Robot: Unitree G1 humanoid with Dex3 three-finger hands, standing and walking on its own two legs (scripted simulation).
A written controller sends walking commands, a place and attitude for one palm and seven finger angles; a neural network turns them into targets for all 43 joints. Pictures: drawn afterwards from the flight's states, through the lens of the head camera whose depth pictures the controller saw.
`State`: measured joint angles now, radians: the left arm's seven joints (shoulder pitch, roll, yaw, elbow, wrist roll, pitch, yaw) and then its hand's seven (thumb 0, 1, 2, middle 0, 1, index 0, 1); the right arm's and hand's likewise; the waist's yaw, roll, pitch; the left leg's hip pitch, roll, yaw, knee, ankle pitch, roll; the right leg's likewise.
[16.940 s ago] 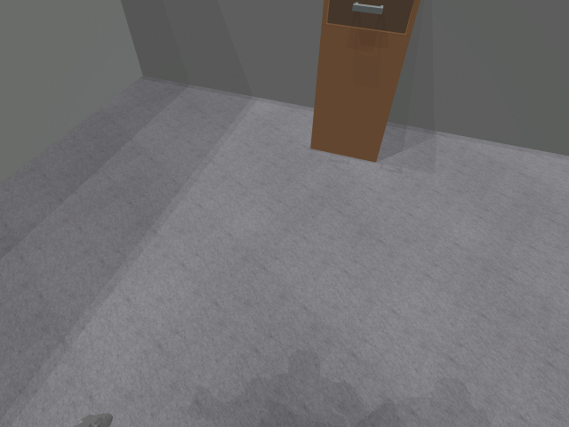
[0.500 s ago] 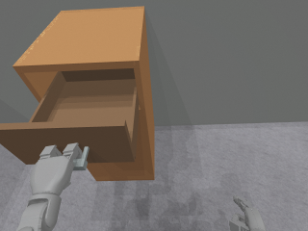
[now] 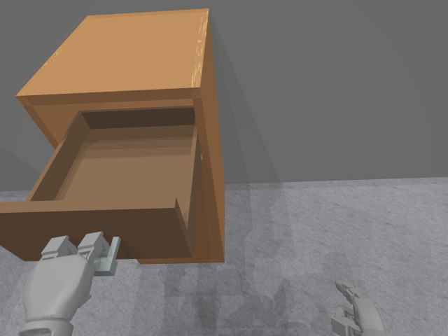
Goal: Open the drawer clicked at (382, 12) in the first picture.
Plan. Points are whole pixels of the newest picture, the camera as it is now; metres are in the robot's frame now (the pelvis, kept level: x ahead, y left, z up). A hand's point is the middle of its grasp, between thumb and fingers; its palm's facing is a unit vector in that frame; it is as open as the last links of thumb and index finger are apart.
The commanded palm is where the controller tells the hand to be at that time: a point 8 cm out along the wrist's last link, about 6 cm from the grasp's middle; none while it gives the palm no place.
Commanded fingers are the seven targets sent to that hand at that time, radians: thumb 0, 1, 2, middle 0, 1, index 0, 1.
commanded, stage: pull the drawer open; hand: left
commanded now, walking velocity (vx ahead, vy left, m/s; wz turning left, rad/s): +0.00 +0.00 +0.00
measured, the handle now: (81, 255) +0.23 +0.26 +0.05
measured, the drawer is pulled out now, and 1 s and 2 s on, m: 0.27 0.30 0.30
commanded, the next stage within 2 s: open the thumb to release the handle in 0.58 s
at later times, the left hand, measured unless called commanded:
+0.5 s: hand (71, 315) +0.15 +0.25 +0.03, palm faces -0.02 -0.08 -1.00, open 5.7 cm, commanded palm +0.10 +0.25 +0.09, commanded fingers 0.00 0.90 0.90 -0.40 -1.35 -0.40 -1.35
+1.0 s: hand (70, 309) +0.16 +0.26 +0.03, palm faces +0.05 -0.08 -1.00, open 8.3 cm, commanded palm +0.13 +0.26 +0.09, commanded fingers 0.00 -0.29 0.39 -0.31 -1.22 -0.31 -1.22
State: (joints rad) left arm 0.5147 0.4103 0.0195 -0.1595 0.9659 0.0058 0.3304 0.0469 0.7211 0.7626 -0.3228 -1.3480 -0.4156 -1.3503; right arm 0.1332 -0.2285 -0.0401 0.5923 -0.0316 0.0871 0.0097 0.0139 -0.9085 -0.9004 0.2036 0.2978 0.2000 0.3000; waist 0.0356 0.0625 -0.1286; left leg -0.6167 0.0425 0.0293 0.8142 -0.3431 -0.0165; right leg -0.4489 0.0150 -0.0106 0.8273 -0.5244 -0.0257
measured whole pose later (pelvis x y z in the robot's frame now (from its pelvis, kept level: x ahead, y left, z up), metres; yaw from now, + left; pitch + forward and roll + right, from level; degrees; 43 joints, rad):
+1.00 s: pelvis -0.02 +0.00 -0.01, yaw +1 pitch +7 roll +0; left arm 0.52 0.42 0.01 -0.16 0.96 0.00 0.36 0.00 0.31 0.64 -0.38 -1.29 -0.38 -1.29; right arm 0.14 -0.21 -0.02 0.61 -0.02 0.09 -0.03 0.01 -0.91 -0.90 0.20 0.30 0.20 0.30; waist 0.07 0.07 -0.13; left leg -0.64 0.04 0.00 0.85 -0.33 -0.02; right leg -0.46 0.01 -0.04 0.87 -0.53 -0.03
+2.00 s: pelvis -0.02 +0.00 +0.01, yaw +2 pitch +3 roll +0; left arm 0.41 0.45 -0.01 -0.21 0.93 0.01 0.25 0.00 -0.49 0.30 -0.34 -1.21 -0.41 -1.24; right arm 0.11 -0.23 -0.01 0.63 -0.02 0.04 -0.05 0.01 -0.91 -0.90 0.20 0.30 0.20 0.30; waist 0.09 0.09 -0.07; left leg -0.50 0.03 -0.01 0.71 -0.26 -0.02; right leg -0.32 0.01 -0.05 0.73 -0.45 -0.03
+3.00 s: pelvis -0.02 +0.00 +0.04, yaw +3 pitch -3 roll +0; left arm 0.34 0.56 0.09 -0.52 0.77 0.11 -0.07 0.00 -0.49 0.30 -0.32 -1.20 -0.32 -1.20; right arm 0.07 -0.27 0.04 0.62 0.02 0.04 -0.01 0.02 -0.91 -0.90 0.20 0.30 0.20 0.30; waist 0.12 0.13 -0.01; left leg -0.27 0.01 -0.01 0.47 -0.16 -0.01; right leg -0.08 0.00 -0.05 0.47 -0.34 -0.01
